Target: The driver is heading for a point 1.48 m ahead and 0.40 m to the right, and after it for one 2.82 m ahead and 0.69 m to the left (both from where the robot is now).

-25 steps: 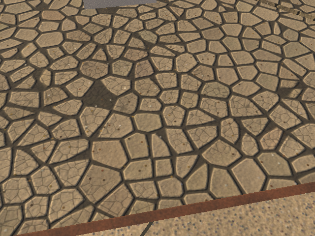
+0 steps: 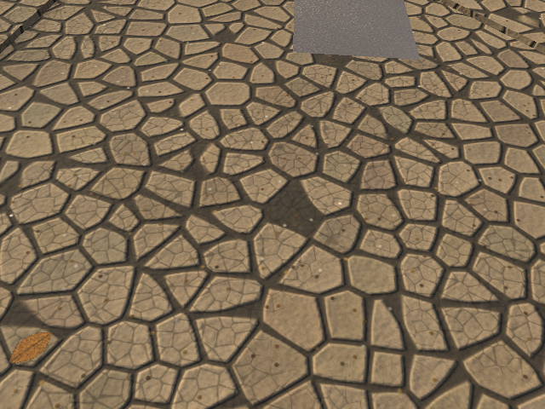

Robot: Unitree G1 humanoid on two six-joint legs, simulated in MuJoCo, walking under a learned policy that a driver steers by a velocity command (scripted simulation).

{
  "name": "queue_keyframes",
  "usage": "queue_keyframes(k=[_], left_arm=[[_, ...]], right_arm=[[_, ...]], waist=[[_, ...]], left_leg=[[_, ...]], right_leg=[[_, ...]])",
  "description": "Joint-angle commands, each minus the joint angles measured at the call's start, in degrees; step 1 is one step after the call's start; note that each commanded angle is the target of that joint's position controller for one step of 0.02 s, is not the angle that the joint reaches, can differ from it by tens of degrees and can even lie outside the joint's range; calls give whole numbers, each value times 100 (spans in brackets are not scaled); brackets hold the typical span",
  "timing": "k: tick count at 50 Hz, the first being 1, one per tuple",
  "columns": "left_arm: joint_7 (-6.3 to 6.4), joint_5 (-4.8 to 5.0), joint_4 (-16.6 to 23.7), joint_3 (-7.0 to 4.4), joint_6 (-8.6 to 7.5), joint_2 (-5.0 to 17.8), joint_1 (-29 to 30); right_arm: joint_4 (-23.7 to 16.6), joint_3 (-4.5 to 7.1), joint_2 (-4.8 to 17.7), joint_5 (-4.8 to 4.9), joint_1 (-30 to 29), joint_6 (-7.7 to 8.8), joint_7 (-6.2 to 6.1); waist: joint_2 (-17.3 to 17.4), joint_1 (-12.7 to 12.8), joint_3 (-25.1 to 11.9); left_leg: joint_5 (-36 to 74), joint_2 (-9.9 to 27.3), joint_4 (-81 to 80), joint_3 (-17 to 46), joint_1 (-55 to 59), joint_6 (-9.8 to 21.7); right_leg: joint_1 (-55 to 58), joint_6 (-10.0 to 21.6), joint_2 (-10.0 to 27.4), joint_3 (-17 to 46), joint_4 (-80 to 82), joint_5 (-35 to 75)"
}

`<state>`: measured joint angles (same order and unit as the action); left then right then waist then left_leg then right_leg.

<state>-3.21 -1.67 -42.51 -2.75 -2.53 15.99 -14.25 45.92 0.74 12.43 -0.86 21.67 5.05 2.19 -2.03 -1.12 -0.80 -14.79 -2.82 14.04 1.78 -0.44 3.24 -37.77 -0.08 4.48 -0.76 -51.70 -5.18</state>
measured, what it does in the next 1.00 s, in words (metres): goes down, turning right: right foot, then left foot 0.11 m lower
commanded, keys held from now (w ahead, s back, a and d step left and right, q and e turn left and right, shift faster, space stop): w+e+shift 0.58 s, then w+q+shift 0.42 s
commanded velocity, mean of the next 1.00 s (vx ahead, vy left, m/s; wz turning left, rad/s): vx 0.92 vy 0.00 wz -0.35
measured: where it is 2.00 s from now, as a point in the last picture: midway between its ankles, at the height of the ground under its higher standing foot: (333, 116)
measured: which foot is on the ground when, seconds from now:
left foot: down 0.00-0.28, up 0.30-0.78, down 0.80-1.00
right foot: up 0.00-0.22, down 0.24-0.80, up 0.82-1.00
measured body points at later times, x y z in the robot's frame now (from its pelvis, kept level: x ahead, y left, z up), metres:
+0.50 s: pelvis +0.35 -0.10 -0.01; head +0.37 -0.10 +0.44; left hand +0.47 +0.18 -0.13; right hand +0.43 -0.40 -0.10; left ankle +0.51 +0.06 -0.68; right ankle +0.29 -0.12 -0.75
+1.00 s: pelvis +0.83 -0.20 -0.12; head +0.86 -0.21 +0.33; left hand +1.12 -0.08 -0.21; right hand +0.63 -0.39 -0.25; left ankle +0.79 -0.11 -0.85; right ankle +0.83 -0.34 -0.79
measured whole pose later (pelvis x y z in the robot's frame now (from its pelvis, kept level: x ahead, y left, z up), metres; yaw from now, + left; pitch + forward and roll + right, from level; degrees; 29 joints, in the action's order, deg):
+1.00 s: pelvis +0.83 -0.20 -0.12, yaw -22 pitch +1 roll +2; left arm -1.8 -4.2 -42.2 1.4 -4.5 14.6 -1.8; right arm 56.8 3.0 13.3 -0.8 32.1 3.9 0.5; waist -2.6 -4.4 2.2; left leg -17.7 -9.7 23.1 5.0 -5.7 6.3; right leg -35.4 0.2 2.9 2.9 -60.5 -15.9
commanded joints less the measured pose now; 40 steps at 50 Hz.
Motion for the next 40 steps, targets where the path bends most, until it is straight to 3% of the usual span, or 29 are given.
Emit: queue_keyframes(k=[1,3,6,8,10,11,12,13,14,15,16,17,18,20,22,23,24,25,26,27,29,31,33,35,36,37,38,39,40], left_arm=[[-91,166,685,-89,105,423,1069],[-112,138,750,-130,136,496,1243],[-181,73,774,-95,120,424,1299],[-190,42,765,-68,151,357,1245],[-110,57,690,-106,215,436,882],[-75,73,547,-161,217,552,326],[-41,55,305,-240,157,734,-584],[29,-61,20,-417,115,1179,-1625],[62,119,100,-625,166,1673,-1547],[32,178,266,-545,149,1557,-1192],[87,204,147,-548,144,1516,-1211],[169,189,19,-530,131,1397,-1156],[213,191,-42,-470,102,1208,-951],[225,186,44,-369,62,1032,-575],[208,191,108,-362,19,1073,-499],[214,155,97,-364,-12,1119,-577],[190,97,17,-393,-77,1205,-811],[200,127,-133,-413,-147,1195,-1188],[241,166,-208,-410,-158,1168,-1237],[259,173,-197,-398,-154,1142,-1211],[298,196,-197,-381,-133,1169,-1245],[349,201,-238,-326,-161,1082,-1205],[390,111,-298,-281,-228,1017,-1267],[461,-39,-427,-300,-263,1155,-1404],[486,-115,-504,-305,-232,1229,-1469],[506,-155,-567,-320,-196,1334,-1435],[534,-158,-584,-353,-151,1385,-1254],[533,-106,-550,-342,-81,1264,-797],[470,-123,-491,-226,-185,750,-327]], right_arm=[[-194,382,1209,58,175,-37,-102],[-135,354,1049,8,195,12,-144],[-54,373,1038,-12,83,77,-233],[49,398,1108,-48,77,89,-255],[101,436,1305,-123,122,37,-318],[109,458,1420,-187,128,-49,-368],[60,468,1498,-200,89,-130,-408],[-90,399,1397,-124,148,-135,-439],[-439,334,1028,-35,24,-21,-309],[-646,318,1160,-98,-577,104,-267],[-823,291,1240,-76,-1151,206,-230],[-813,229,1162,-44,-967,262,-223],[-842,227,1139,-130,-1007,174,-231],[-724,198,1122,-284,-782,-141,-257],[-815,161,1014,-303,-957,-321,-177],[-913,124,887,-253,-1227,-329,-123],[-1009,171,951,-172,-1539,-293,-110],[-1118,238,1118,-158,-1953,-245,-119],[-1248,228,1158,-230,-2295,-236,-78],[-1250,214,1073,-251,-2387,-218,-31],[-1240,208,1018,-189,-2408,-171,96],[-1200,179,917,-154,-2410,-113,180],[-1199,188,902,-92,-2592,-115,138],[-1196,270,1087,-56,-2640,-103,-7],[-1097,319,1189,-82,-2343,-69,-97],[-837,389,1279,-99,-1564,-42,-178],[-430,491,1438,-78,-433,-40,-212],[54,604,1602,-78,968,-72,-239],[373,637,1703,-67,1635,-155,-210]], waist=[[867,-302,695],[712,-254,993],[599,-155,1064],[580,-88,1001],[801,109,570],[908,398,170],[851,787,-379],[193,1227,-1010],[-1447,1020,-1573],[-650,914,-1538],[48,990,-945],[396,653,-467],[554,378,-115],[289,66,212],[139,39,440],[84,114,509],[28,262,654],[29,476,672],[118,512,651],[39,563,584],[16,589,323],[-105,596,316],[-311,739,553],[-322,738,730],[-228,562,725],[-144,223,378],[-118,-256,-93],[183,-1008,-504],[1486,-1230,-536]], left_leg=[[487,1406,-1062,269,-219,651],[505,1520,-1303,36,-133,576],[872,1600,-1455,-413,351,448],[2146,1563,-1219,-837,450,358],[5494,1625,7,-1183,915,232],[6918,1666,1155,-1299,1068,189],[7233,1680,2648,-1357,621,158],[6049,1426,4669,-1398,-1061,10],[599,-20,7170,-1040,-3513,-370],[-727,-132,7663,174,-4561,-305],[-360,264,7272,466,-4687,-310],[-176,614,6357,492,-4301,-267],[-320,833,5661,496,-3947,-340],[-515,935,4900,423,-3306,-518],[-532,919,4300,129,-3089,-693],[-37,846,4121,-95,-3025,-752],[778,939,3853,34,-3364,-732],[1347,1031,3640,306,-3978,-705],[1931,934,3089,271,-3975,-726],[2380,841,2797,223,-3825,-692],[3154,609,2467,158,-3079,-579],[3620,651,2196,-2,-2637,-381],[3460,702,1735,-65,-2481,-283],[3008,802,1226,-140,-2766,-215],[2804,899,782,-77,-2788,-109],[2728,793,542,-167,-2400,4],[2402,672,654,-191,-1492,112],[2105,601,453,-195,-237,307],[1971,866,1122,61,1133,382]], right_leg=[[-727,-24,-63,133,254,509],[-857,106,-90,270,590,733],[-667,427,-77,-39,1213,808],[-41,682,-255,-417,1428,447],[597,989,-715,-888,1328,-485],[1100,1139,-990,-1041,1201,-1026],[2204,1337,-1189,-1008,1262,-1352],[4242,1737,-737,127,1809,-2328],[5841,2524,657,3694,2849,-4291],[5945,2658,1046,5060,3425,-3213],[5416,2460,939,4246,3410,-1961],[4519,2248,812,3683,3532,-1491],[3768,2054,539,3177,3622,-1348],[2746,1978,71,2556,3797,-1388],[2075,2016,-103,2338,3973,-993],[1811,2039,-182,2254,4108,-751],[1957,2006,-158,2347,4154,-489],[2539,1948,-53,2578,4065,-438],[2481,1774,-236,2470,3953,-779],[2509,1679,-357,2413,3781,-777],[2214,1511,-458,2385,3374,-553],[2113,1383,-413,2184,3321,-666],[2431,1236,-304,2040,3269,-490],[3459,1150,-117,2012,3017,328],[4090,1077,-126,1795,2398,1298],[4672,1039,-154,1635,1566,2500],[4711,1037,-153,1471,316,3251],[4166,947,-392,1064,-1791,3374],[2190,850,-1206,709,-4344,-867]])
Next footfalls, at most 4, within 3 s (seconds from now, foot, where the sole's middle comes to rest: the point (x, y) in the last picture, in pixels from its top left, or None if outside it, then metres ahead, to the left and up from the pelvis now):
0.24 right None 0.33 -0.13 -0.78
0.80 left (308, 318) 0.83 -0.13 -0.89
1.18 right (394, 231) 1.17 -0.45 -0.89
1.62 left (327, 147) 1.60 -0.26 -0.89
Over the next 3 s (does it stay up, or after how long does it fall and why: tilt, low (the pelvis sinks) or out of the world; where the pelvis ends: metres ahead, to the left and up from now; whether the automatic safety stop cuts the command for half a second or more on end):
stays up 2.50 0.36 -0.13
